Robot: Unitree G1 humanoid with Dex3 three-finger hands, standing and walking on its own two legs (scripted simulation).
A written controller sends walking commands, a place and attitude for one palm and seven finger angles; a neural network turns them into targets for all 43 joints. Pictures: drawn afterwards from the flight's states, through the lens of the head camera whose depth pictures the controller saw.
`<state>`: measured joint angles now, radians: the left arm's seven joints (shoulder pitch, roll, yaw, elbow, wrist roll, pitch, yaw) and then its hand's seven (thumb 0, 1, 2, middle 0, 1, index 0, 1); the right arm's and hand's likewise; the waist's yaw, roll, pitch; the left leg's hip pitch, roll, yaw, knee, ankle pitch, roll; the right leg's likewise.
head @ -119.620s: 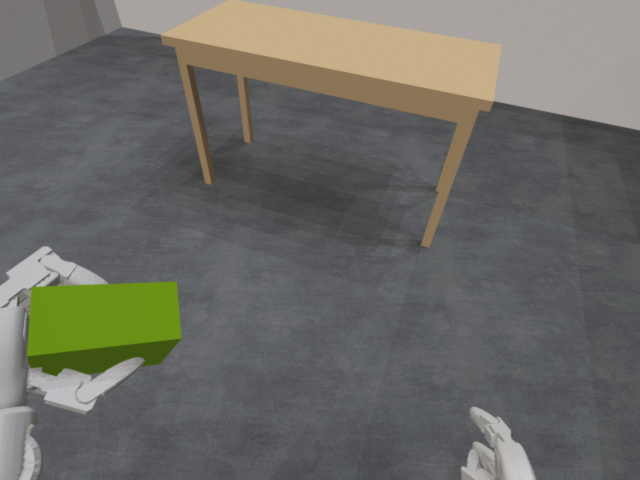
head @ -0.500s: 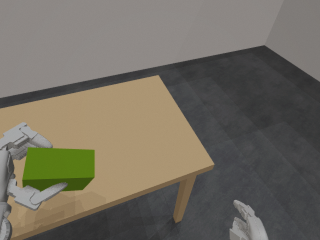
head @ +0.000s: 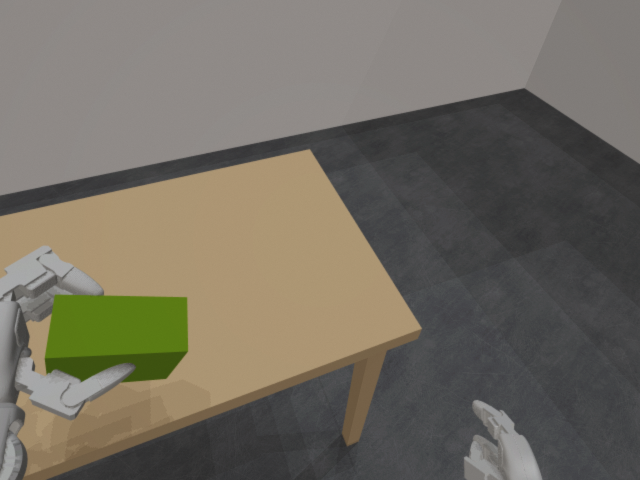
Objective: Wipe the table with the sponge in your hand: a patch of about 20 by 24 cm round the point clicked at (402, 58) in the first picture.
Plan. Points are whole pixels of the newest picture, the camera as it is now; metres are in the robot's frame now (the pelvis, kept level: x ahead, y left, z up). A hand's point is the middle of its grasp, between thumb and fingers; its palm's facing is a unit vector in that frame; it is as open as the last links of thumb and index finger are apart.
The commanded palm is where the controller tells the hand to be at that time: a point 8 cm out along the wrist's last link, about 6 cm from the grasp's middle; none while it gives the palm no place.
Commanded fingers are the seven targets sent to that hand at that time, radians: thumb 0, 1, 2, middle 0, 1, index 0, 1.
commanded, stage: come to a stop and stand still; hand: left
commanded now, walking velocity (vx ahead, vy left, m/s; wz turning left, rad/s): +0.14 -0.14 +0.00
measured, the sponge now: (137, 341) +0.23 +0.20 +0.11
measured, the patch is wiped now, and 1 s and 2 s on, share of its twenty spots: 0.00 0.00 0.00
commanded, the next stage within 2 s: look again from close up in 1.24 s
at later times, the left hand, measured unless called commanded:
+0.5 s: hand (70, 327) +0.23 +0.26 +0.14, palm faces +0.20 -0.88 -0.44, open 9.9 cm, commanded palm +0.17 +0.31 +0.18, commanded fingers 0.00 0.10 1.30 -1.20 -1.60 -1.20 -1.60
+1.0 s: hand out of the picture +0.20 +0.34 +0.16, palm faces +0.35 -0.86 -0.38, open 9.9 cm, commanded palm +0.14 +0.37 +0.18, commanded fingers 0.00 0.10 1.30 -1.20 -1.60 -1.20 -1.60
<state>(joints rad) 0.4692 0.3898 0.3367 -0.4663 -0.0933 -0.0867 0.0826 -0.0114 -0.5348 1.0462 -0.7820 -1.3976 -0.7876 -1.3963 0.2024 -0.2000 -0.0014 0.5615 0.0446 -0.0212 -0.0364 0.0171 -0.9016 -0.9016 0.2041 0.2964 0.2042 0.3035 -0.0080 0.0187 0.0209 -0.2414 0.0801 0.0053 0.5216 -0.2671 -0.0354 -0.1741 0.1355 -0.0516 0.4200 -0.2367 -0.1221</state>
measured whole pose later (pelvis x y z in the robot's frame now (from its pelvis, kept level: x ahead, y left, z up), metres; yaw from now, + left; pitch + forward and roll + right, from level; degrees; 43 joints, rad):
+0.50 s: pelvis +0.00 +0.04 +0.00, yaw -2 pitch +0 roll +0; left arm 0.48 0.40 0.31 -0.46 -0.04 -0.20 0.05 -0.01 -0.53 1.04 -0.78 -1.40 -0.79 -1.39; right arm 0.21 -0.20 -0.02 0.58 0.02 -0.10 -0.02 0.02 -0.90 -0.90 0.20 0.30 0.20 0.30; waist -0.01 -0.02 0.07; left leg -0.24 0.01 0.06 0.50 -0.27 0.02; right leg -0.22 0.08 0.00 0.46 -0.25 -0.06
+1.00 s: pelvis -0.02 +0.09 +0.01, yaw +0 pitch -1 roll -2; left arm 0.40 0.39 0.34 -0.47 -0.02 -0.19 0.08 -0.01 -0.54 1.05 -0.78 -1.40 -0.79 -1.40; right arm 0.17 -0.17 0.04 0.55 0.00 -0.14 -0.03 0.02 -0.90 -0.90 0.21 0.30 0.21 0.30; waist 0.04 -0.05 0.06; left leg -0.22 -0.05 0.06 0.43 -0.20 0.09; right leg -0.19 0.02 0.00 0.38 -0.19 0.01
